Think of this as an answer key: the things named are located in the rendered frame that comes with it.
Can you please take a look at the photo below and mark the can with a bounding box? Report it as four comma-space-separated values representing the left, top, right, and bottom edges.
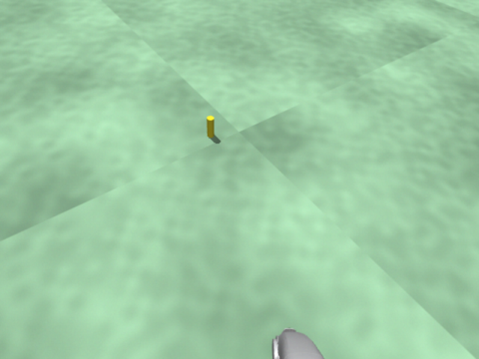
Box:
207, 116, 214, 138

